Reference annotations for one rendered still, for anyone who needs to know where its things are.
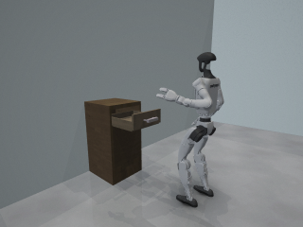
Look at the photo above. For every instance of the right robot forearm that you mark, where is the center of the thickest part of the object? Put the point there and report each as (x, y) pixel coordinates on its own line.
(217, 108)

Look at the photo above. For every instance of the drawer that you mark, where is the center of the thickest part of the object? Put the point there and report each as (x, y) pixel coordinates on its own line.
(134, 120)

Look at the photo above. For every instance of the cabinet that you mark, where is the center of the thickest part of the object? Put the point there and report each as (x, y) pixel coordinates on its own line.
(114, 154)

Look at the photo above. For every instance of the left robot forearm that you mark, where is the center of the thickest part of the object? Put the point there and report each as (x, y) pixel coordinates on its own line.
(192, 103)

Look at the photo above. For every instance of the right robot upper arm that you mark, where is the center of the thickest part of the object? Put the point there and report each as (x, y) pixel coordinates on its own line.
(220, 100)

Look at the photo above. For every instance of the robot left shin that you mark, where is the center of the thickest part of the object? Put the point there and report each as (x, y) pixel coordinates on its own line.
(186, 179)

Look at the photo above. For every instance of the left robot upper arm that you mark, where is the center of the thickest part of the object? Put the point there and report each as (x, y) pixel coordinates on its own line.
(199, 86)

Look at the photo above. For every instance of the robot left hand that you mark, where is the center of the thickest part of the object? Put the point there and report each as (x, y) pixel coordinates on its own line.
(170, 96)

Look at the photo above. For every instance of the handle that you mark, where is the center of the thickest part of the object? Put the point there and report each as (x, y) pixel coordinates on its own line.
(151, 119)

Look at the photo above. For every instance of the robot left foot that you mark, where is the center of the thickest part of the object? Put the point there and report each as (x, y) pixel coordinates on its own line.
(183, 199)

